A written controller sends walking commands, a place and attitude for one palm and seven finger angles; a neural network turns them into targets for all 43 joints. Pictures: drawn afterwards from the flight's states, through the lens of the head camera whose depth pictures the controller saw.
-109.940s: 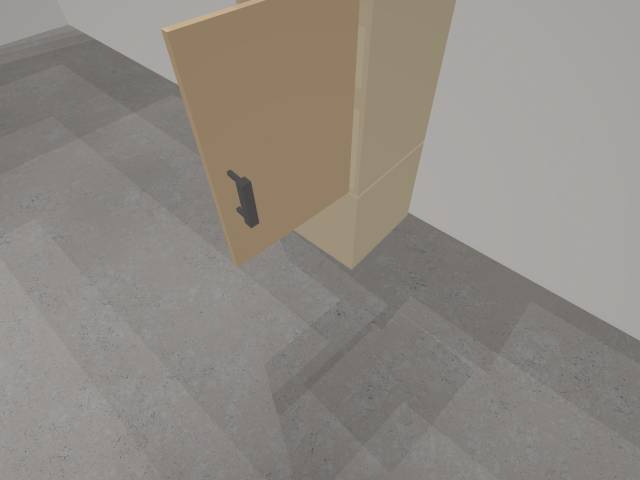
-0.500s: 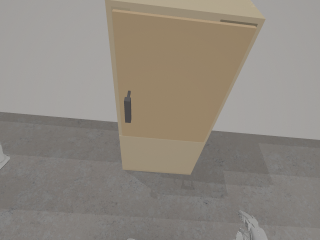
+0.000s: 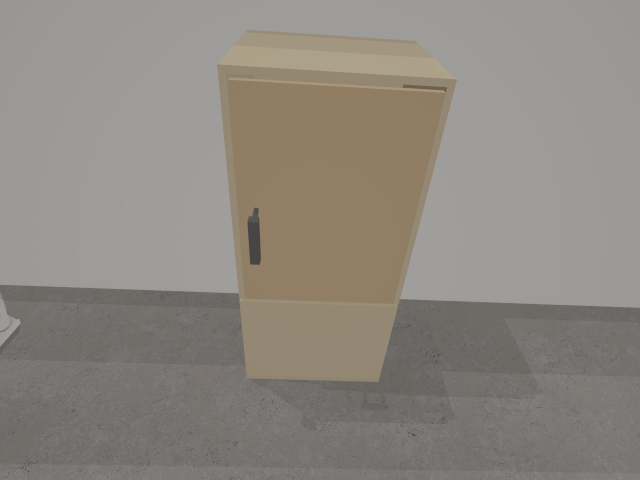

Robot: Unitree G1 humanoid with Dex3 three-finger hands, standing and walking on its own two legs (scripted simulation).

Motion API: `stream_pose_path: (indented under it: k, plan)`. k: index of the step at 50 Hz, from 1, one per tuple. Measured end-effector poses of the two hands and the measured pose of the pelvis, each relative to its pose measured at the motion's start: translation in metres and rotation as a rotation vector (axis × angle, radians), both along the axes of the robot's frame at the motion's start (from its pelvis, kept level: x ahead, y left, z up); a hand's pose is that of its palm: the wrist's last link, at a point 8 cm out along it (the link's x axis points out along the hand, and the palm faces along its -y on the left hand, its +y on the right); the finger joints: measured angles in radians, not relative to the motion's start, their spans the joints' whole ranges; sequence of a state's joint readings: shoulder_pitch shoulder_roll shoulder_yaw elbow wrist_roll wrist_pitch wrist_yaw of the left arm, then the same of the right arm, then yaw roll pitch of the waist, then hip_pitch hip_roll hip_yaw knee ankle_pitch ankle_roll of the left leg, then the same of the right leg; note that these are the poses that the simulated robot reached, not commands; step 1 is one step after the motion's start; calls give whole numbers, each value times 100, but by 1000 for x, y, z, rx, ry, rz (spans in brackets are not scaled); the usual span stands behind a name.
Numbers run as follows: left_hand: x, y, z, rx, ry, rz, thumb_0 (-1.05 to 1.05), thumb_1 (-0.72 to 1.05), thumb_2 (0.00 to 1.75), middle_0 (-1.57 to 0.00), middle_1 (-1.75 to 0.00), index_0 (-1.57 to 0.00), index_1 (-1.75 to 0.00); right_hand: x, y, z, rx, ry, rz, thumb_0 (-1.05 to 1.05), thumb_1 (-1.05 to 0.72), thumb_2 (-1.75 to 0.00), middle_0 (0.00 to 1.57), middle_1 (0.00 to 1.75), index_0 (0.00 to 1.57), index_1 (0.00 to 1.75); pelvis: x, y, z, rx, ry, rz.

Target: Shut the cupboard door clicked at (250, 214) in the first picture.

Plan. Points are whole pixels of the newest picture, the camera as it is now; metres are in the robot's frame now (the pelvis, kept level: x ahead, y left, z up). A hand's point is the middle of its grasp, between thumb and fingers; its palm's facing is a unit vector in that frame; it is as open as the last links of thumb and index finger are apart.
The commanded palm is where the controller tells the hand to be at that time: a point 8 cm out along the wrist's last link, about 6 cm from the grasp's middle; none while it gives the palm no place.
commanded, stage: stop stepping back and stand still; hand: left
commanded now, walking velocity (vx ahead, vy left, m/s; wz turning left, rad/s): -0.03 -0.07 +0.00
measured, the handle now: (255, 235) +0.71 +0.18 -0.08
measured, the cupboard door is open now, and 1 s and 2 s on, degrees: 0 0 0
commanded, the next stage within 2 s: let the arm hang, fingers relaxed in 0.76 s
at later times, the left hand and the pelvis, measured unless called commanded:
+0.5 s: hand (19, 342) +0.18 +0.29 +0.18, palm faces +0.58 -0.72 -0.37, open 7.4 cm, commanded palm +0.13 +0.29 +0.20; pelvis -0.01 +0.00 +0.02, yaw -1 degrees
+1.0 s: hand (89, 434) +0.18 +0.29 +0.00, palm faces +0.19 -0.85 -0.49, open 7.4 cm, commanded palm none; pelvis +0.00 +0.02 +0.00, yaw +1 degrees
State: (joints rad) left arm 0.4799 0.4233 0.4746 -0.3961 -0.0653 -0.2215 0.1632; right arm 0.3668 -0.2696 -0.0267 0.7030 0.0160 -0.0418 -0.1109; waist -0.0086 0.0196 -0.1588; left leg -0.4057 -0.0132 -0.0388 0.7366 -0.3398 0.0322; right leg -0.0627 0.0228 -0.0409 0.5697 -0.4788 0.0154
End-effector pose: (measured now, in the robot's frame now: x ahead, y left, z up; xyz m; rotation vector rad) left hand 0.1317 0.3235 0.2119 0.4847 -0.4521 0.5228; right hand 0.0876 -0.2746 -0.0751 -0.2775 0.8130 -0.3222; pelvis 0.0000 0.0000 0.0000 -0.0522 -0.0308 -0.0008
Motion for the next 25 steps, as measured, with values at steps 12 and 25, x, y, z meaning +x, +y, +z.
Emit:
stream_pose_path:
  k: [12, 25]
  plan:
    - [8, -69, -3, 42, 224, -309, 2, 90, 90, -21, -30, -20, -30, -24, 46, 28, 116, -63, 70, 1, -91, -89, 21, 30, 20, 30, -48, -8, 22, 50, 64, -50]
    - [-2, -1, -18, -91, 201, 116, 1, 89, 90, -21, -30, -21, -30, 6, 18, -7, 119, 10, 85, 1, -91, -89, 21, 30, 20, 30, -15, -5, 17, 84, -6, -10]
